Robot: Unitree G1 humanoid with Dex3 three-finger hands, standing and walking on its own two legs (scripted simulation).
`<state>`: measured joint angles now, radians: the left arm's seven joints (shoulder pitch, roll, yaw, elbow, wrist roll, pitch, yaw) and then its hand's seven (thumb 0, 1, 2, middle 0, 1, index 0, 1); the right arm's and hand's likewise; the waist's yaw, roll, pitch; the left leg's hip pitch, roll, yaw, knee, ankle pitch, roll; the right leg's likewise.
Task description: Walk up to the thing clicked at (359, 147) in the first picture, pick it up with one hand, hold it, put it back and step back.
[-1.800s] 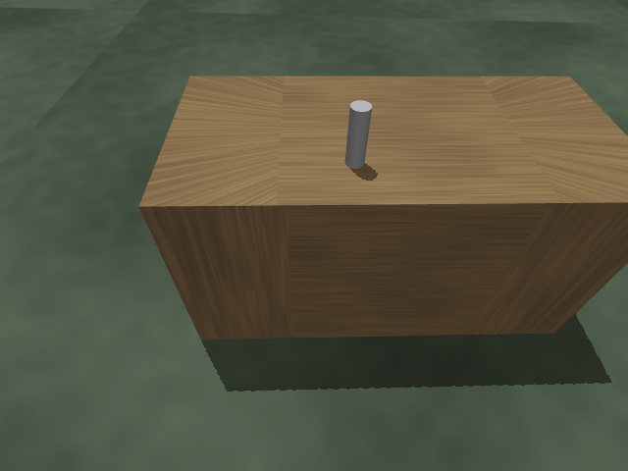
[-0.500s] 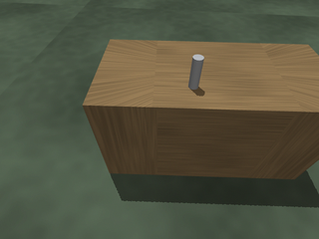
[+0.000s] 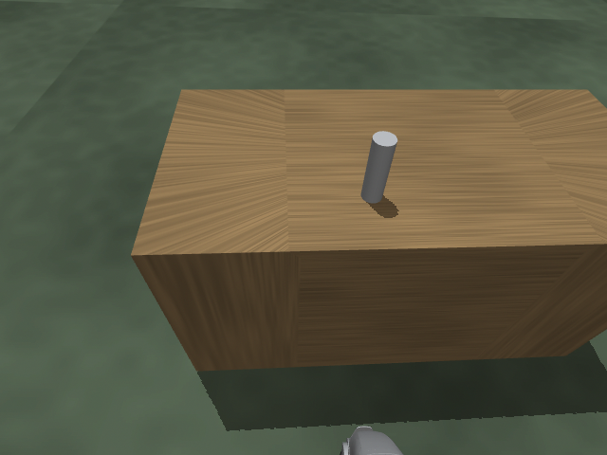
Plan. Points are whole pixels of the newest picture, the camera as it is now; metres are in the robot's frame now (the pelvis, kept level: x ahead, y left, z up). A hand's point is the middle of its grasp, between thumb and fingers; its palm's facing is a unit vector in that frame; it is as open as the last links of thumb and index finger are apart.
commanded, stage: walk up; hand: right
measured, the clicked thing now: (377, 169) +0.65 -0.17 -0.04
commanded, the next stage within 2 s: stand in 1.78 s
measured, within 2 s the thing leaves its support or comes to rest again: neither
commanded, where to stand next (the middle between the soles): +0.19 -0.02 m, yaw +1 degrees
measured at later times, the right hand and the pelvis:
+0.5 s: hand (491, 419) +0.20 -0.29 -0.16, palm faces -0.05 +0.90 -0.43, open 7.3 cm; pelvis +0.13 -0.02 -0.02, yaw +1 degrees
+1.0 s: hand (475, 396) +0.23 -0.28 -0.16, palm faces -0.05 +0.94 -0.33, open 7.3 cm; pelvis +0.12 -0.03 +0.00, yaw +1 degrees
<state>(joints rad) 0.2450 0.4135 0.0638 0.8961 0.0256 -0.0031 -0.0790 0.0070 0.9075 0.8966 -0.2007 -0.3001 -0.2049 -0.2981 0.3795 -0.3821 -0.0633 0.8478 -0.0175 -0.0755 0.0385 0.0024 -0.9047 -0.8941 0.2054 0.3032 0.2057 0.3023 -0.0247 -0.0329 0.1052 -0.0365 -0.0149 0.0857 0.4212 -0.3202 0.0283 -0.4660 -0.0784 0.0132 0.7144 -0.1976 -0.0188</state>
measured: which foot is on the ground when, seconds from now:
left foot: down 0.00-0.12, up 0.14-0.40, down 0.42-1.00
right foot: up 0.00-0.06, down 0.08-1.00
